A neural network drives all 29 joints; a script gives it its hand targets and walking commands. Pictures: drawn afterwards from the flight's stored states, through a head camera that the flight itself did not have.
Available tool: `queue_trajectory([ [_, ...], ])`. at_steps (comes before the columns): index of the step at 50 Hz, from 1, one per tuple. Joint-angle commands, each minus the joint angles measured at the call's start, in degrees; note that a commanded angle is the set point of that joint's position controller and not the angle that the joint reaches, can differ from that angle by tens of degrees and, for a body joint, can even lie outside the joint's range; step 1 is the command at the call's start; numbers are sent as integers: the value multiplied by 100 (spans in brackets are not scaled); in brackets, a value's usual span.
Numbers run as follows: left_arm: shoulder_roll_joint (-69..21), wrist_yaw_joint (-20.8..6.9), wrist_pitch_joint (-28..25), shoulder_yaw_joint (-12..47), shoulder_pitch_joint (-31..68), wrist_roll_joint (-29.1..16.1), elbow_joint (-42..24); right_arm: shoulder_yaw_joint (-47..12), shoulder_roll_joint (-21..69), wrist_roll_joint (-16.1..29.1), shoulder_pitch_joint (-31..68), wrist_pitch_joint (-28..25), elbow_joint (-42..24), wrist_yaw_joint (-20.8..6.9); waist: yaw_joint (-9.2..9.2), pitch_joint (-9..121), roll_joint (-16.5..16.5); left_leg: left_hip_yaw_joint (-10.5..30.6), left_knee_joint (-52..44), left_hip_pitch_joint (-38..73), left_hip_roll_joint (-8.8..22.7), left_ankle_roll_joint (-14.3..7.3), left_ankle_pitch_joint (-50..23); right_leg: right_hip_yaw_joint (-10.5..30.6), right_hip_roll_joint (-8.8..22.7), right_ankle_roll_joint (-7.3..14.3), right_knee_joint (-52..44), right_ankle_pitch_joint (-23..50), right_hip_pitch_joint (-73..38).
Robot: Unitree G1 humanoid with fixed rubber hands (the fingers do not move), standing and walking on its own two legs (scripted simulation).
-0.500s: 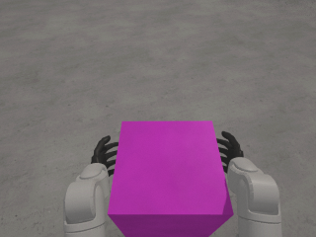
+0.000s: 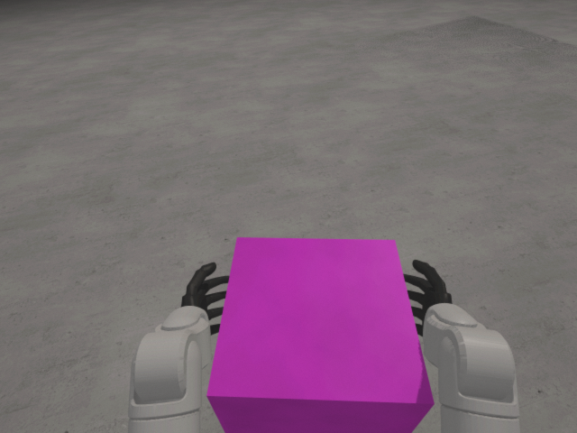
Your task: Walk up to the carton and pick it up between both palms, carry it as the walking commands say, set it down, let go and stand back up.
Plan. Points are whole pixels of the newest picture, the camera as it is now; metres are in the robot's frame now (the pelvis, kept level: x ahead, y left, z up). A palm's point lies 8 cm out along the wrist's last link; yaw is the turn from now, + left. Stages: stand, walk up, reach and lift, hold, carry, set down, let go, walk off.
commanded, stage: carry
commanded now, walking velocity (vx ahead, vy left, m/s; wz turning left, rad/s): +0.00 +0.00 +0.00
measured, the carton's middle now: (313, 353) +0.25 -0.01 +0.02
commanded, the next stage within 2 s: none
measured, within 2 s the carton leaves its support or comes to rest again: neither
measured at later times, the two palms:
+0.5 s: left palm (213, 325) +0.26 +0.12 +0.08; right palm (448, 320) +0.26 -0.18 +0.08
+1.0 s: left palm (244, 318) +0.28 +0.08 +0.07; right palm (470, 313) +0.28 -0.22 +0.07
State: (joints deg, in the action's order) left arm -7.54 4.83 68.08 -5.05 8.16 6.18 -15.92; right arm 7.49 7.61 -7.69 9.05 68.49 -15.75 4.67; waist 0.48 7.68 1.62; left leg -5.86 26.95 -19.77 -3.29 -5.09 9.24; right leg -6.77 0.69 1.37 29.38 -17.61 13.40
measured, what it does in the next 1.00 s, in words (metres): shifts its weight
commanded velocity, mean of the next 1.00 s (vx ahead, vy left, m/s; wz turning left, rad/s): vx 0.00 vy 0.00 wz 0.00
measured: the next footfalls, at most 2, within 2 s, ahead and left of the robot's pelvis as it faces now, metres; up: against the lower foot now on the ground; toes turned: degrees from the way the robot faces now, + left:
none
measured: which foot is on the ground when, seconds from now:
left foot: down 0.00-1.00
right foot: down 0.00-1.00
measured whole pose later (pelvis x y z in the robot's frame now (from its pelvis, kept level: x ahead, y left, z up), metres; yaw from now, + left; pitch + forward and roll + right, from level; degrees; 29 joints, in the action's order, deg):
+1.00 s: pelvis +0.01 -0.06 +0.00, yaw +0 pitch +2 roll +1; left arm -7.5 3.7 57.9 -6.0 7.8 7.5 -8.1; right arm 7.6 7.6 -8.4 9.0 57.8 -6.9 4.0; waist -0.1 6.3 -0.2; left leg -4.3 28.8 -20.1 0.9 -0.7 10.5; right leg -8.1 -3.3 6.2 28.4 -18.3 12.5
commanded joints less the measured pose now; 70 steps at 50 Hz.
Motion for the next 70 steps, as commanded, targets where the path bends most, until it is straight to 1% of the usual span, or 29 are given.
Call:
queue_trajectory([
  [1, -5217, -1433, 74, 3956, 2627, -2206, -159, -4209, 5138, 2425, 2818, 84, -133, -1511, -50, 534, -181, 1284, -744, 566, 1124, 272, 376, 630, 751, -8, -603, -478, 306],
  [2, -5217, -1437, 92, 3957, 2649, -2210, -136, -4173, 5132, 2402, 2788, 101, -75, -1511, -54, 541, -121, 1405, -919, 449, 1207, 268, 591, 569, 625, -36, -506, -387, 155],
  [5, -5251, -1455, 117, 4023, 2840, -2286, -118, -4084, 5168, 2377, 2795, 118, -2, -1506, -54, 510, 36, 1420, -1169, 266, 1238, 305, 986, 479, 478, -22, -424, -301, -53],
  [7, -5276, -1457, 121, 4052, 2914, -2321, -124, -4047, 5200, 2371, 2795, 121, 7, -1499, -54, 541, 84, 1384, -1196, 293, 1216, 303, 1024, 476, 442, -3, -446, -302, -67],
  [11, -5264, -1450, 87, 3971, 2920, -2270, 6, -3933, 5184, 2298, 2776, 96, 108, -1481, -54, 656, 38, 1326, -1116, 394, 1178, 259, 855, 520, 422, 36, -515, -269, -86],
  [14, -5193, -1450, -135, 3680, 2892, -2026, 470, -3652, 5085, 2061, 2765, -112, 538, -1488, -63, 682, 5, 1294, -1042, 411, 1157, 237, 688, 577, 441, 65, -566, -223, -75],
  [20, -5172, -1388, -655, 3463, 2901, -1800, 658, -3529, 5057, 1918, 2877, -612, 706, -1460, -80, 819, -73, 1209, -821, 491, 1112, 221, 284, 702, 501, 122, -648, -82, -56],
  [22, -5139, -1362, -742, 3523, 2863, -1823, 513, -3616, 5041, 1951, 2854, -703, 560, -1433, -80, 874, -115, 1150, -704, 553, 1089, 215, 58, 746, 548, 140, -670, 25, -48],
  [25, -5006, -1333, -808, 3512, 2696, -1775, 469, -3629, 4937, 1907, 2693, -781, 526, -1392, -76, 931, -156, 1055, -527, 644, 1059, 204, -273, 794, 619, 168, -688, 254, -38],
  [29, -4860, -1317, -836, 3540, 2559, -1771, 344, -3671, 4824, 1894, 2547, -823, 423, -1349, -70, 941, -185, 970, -357, 678, 1046, 193, -530, 821, 690, 203, -675, 654, -59],
  [34, -4721, -1314, -871, 3487, 2467, -1719, 339, -3630, 4708, 1831, 2447, -865, 433, -1314, -67, 907, -228, 877, -195, 645, 1031, 192, -636, 835, 763, 231, -670, 1135, -107],
  [42, -4610, -1303, -992, 3369, 2422, -1617, 396, -3536, 4612, 1727, 2398, -986, 515, -1268, -70, 892, -290, 749, 2, 568, 1004, 220, -640, 839, 843, 214, -656, 1856, -229],
  [51, -4513, -1281, -1148, 3278, 2381, -1516, 410, -3453, 4518, 1632, 2348, -1150, 575, -1225, -75, 906, -307, 652, 108, 473, 985, 264, -543, 820, 879, 181, -632, 2382, -392],
  [60, -4419, -1256, -1291, 3205, 2354, -1431, 428, -3368, 4414, 1542, 2307, -1304, 623, -1192, -79, 912, -301, 615, 133, 421, 990, 300, -468, 810, 888, 148, -627, 2514, -480],
  [70, -4337, -1225, -1410, 3123, 2334, -1338, 517, -3270, 4293, 1452, 2281, -1435, 713, -1177, -80, 909, -269, 626, 123, 411, 1013, 284, -520, 786, 849, 133, -620, 2279, -467],
])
